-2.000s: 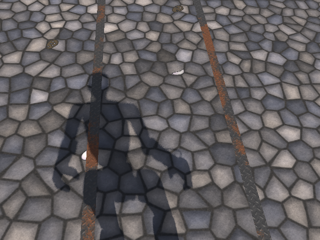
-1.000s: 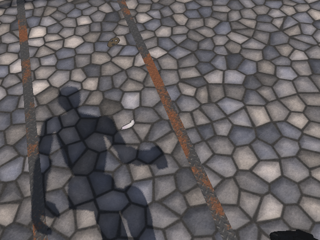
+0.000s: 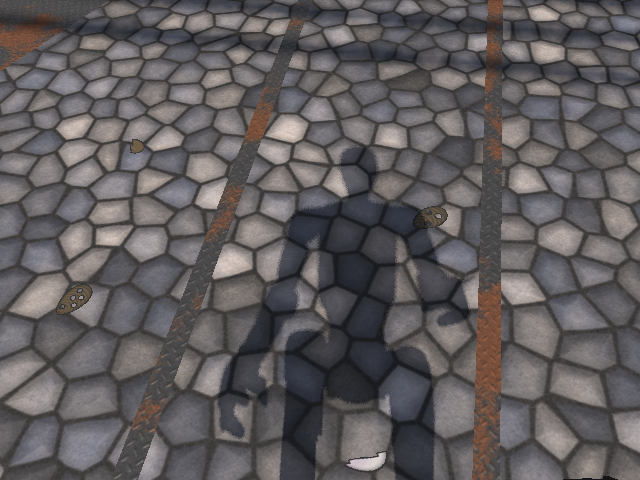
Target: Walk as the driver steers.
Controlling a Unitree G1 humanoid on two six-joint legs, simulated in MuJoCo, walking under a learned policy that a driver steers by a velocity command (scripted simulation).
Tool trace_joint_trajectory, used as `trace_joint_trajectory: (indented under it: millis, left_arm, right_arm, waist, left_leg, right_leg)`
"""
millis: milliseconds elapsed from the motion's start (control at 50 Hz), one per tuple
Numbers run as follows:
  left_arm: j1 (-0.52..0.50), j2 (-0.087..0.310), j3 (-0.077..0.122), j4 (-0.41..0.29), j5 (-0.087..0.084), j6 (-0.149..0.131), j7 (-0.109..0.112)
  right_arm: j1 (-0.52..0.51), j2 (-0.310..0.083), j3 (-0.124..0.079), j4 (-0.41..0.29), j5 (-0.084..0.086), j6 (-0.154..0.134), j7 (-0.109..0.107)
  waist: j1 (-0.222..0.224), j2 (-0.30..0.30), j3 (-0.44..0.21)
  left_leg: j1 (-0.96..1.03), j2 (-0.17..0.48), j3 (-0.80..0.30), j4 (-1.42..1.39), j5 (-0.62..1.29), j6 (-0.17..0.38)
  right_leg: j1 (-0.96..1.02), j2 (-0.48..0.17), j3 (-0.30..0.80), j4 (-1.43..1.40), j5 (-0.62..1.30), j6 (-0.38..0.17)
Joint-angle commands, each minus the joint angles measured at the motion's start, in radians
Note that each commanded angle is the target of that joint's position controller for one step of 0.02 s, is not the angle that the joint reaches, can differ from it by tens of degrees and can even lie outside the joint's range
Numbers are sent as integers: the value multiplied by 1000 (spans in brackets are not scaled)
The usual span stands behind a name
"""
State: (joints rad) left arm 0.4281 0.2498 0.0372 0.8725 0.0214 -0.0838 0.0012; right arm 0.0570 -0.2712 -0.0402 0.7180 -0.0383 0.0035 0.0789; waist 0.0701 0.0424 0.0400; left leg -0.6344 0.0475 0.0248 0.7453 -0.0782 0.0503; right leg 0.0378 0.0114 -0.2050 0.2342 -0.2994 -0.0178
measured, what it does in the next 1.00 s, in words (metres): walks ahead, turning right: left foot, then right foot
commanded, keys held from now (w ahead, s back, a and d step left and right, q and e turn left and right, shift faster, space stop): w+e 0.98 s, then w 0.02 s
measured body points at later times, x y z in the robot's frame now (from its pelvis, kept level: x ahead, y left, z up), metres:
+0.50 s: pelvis +0.26 +0.02 +0.00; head +0.29 +0.02 +0.45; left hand +0.43 +0.25 -0.13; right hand +0.21 -0.23 -0.14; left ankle +0.17 +0.10 -0.74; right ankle +0.40 -0.13 -0.69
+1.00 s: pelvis +0.52 -0.07 +0.00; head +0.54 -0.10 +0.45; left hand +0.64 +0.19 -0.12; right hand +0.57 -0.37 -0.11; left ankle +0.73 +0.03 -0.68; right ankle +0.44 -0.09 -0.74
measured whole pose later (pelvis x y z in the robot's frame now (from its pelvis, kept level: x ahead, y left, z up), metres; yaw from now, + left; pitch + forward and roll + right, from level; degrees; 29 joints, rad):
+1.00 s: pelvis +0.52 -0.07 +0.00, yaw -27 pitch +1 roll +0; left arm 0.39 0.27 0.07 0.87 0.00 -0.04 -0.01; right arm 0.09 -0.26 -0.03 0.76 -0.04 -0.02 0.02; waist 0.06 0.04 0.04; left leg -0.67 0.12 -0.04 0.81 -0.09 -0.06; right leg -0.06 0.15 0.10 0.29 -0.23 -0.13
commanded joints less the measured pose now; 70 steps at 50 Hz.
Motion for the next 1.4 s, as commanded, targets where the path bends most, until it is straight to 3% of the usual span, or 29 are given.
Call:
trace_joint_trajectory:
  millis: [20,60,100,120,140,160,180,220,320,520,580,620,640,660,680,700,740,760,800,860,1060,1120,1160,1180,1200,1220,1260,1280,1400]
  left_arm:
    - [33,146,27,-16,-1,-4,4]
    - [49,171,27,15,-2,9,6]
    - [44,163,18,24,-18,17,5]
    - [54,75,-7,-35,-36,12,-6]
    - [97,76,2,-40,-42,18,-4]
    - [-5,151,28,-43,-24,26,5]
    - [-36,115,21,-50,-29,21,0]
    - [-12,85,24,-16,-8,40,-6]
    - [-60,36,31,-19,5,77,-37]
    - [-382,15,8,-143,16,70,-67]
    - [-340,37,18,-144,18,72,-59]
    - [-184,74,39,-104,19,65,-48]
    - [-34,115,61,-57,29,56,-36]
    - [39,234,97,-47,36,57,-20]
    - [-1,295,109,-69,3,66,-21]
    - [-28,262,103,-63,-13,75,-15]
    - [-120,166,77,-60,-14,68,-5]
    - [-150,141,68,-61,-21,60,-1]
    - [-158,130,60,-66,-24,39,-4]
    - [-108,166,69,-56,-23,25,-8]
    - [55,162,62,-29,-9,27,7]
    - [13,180,61,-31,-5,21,18]
    - [-33,198,64,-35,-16,15,13]
    - [-31,145,49,-71,-30,8,9]
    - [141,49,33,-78,-72,21,20]
    - [117,162,51,-51,-19,39,33]
    - [-7,147,56,-63,-10,55,20]
    - [-34,133,56,-67,-2,69,9]
    - [-74,90,51,-102,3,123,-23]
  right_arm:
    - [-92,-28,7,-86,-7,-18,-5]
    - [-31,-47,1,-65,-15,-27,-22]
    - [254,-101,-24,36,-36,-52,-45]
    - [399,-206,-50,57,-58,-57,-65]
    - [404,-250,-64,57,-15,-47,-75]
    - [335,-210,-57,52,11,-44,-80]
    - [264,-146,-38,61,14,-52,-80]
    - [193,-56,-13,73,17,-71,-78]
    - [228,-61,-18,113,23,-113,-82]
    - [363,-83,-22,195,18,-103,-104]
    - [354,-120,-29,203,14,-87,-114]
    - [343,-152,-38,199,11,-68,-116]
    - [327,-156,-39,186,15,-63,-112]
    - [354,-70,-19,137,25,-68,-102]
    - [310,-69,-23,70,28,-78,-85]
    - [195,-100,-25,50,17,-89,-81]
    - [206,-83,-20,59,26,-104,-79]
    - [221,-79,-19,61,7,-89,-80]
    - [250,-64,-17,66,-13,-52,-73]
    - [179,-50,-14,33,-11,-31,-67]
    - [-128,-52,4,-76,5,-52,-51]
    - [-38,-82,-5,-57,6,-66,-56]
    - [187,-127,-24,5,0,-92,-79]
    - [328,-193,-37,13,-18,-107,-96]
    - [330,-282,-60,1,-21,-93,-92]
    - [300,-208,-51,-11,16,-74,-87]
    - [190,-75,-11,-16,19,-72,-88]
    - [181,-57,-3,-12,19,-72,-92]
    - [166,-94,-15,5,17,-73,-100]
  waist:
    - [-17,-128,46]
    - [-60,-144,5]
    - [-190,-107,-163]
    - [-225,61,-326]
    - [-195,166,-437]
    - [-192,15,-288]
    - [-146,24,-144]
    - [-79,35,-25]
    - [-46,38,16]
    - [-109,16,80]
    - [-72,43,27]
    - [-2,51,-75]
    - [73,1,-155]
    - [68,-163,-255]
    - [30,-253,-325]
    - [46,-97,-202]
    - [-44,-5,-28]
    - [-77,-8,-10]
    - [-103,-33,-38]
    - [-90,-56,-26]
    - [31,-112,5]
    - [-27,-122,6]
    - [-139,-85,-98]
    - [-181,-9,-235]
    - [-106,244,-401]
    - [-99,72,-381]
    - [-73,-7,-160]
    - [-69,37,-117]
    - [-29,84,-106]
  left_leg:
    - [83,-39,54,-119,-52,40]
    - [211,-91,81,-178,-144,78]
    - [619,-72,44,-279,-70,127]
    - [950,239,-303,-290,-141,197]
    - [1029,436,-662,-406,-32,279]
    - [898,370,-498,-411,23,240]
    - [746,319,-349,-448,58,203]
    - [557,227,-184,-527,78,117]
    - [507,190,-22,-616,134,99]
    - [676,212,171,-571,362,82]
    - [755,223,219,-401,767,63]
    - [737,224,229,-119,867,59]
    - [612,201,242,127,690,34]
    - [294,111,241,478,100,-9]
    - [-17,-100,60,732,-474,-51]
    - [-127,-20,-63,721,-373,-40]
    - [-48,53,-55,537,-244,-37]
    - [14,68,-59,476,-236,-51]
    - [84,69,-47,419,-226,-75]
    - [40,67,-25,308,-147,-103]
    - [-19,1,-11,-110,68,-78]
    - [170,-36,-21,-209,2,-25]
    - [462,-58,-16,-319,81,11]
    - [721,147,-191,-289,223,51]
    - [975,473,-567,-268,606,220]
    - [864,428,-597,-290,601,223]
    - [639,318,-304,-350,606,160]
    - [580,275,-221,-380,600,135]
    - [460,242,-22,-449,562,154]
  right_leg:
    - [-27,-272,96,-37,606,-116]
    - [19,-276,94,97,908,-116]
    - [-117,-222,71,444,838,-91]
    - [-414,-140,53,788,357,-59]
    - [-614,17,144,1062,-241,-39]
    - [-677,-31,272,1079,-166,-51]
    - [-673,-69,265,1021,-100,-55]
    - [-592,-108,252,906,-31,-46]
    - [-637,-111,234,872,121,-26]
    - [-673,-73,97,443,270,-68]
    - [-561,7,41,407,127,-128]
    - [-372,76,37,364,32,-179]
    - [-151,74,94,274,54,-218]
    - [128,-191,468,240,-30,-312]
    - [269,-367,986,68,28,-446]
    - [199,-339,844,39,62,-406]
    - [-60,-256,620,12,257,-313]
    - [-139,-206,546,4,345,-286]
    - [-193,-154,477,-4,451,-275]
    - [-216,-118,451,-26,454,-264]
    - [-20,-134,502,34,541,-205]
    - [-32,-150,510,110,706,-155]
    - [-79,-63,462,400,876,-101]
    - [-239,-1,431,656,569,-73]
    - [-508,173,309,997,-300,-33]
    - [-550,103,326,1083,-274,-40]
    - [-560,36,306,1033,-160,-19]
    - [-554,12,300,1001,-132,-9]
    - [-536,4,246,911,-36,31]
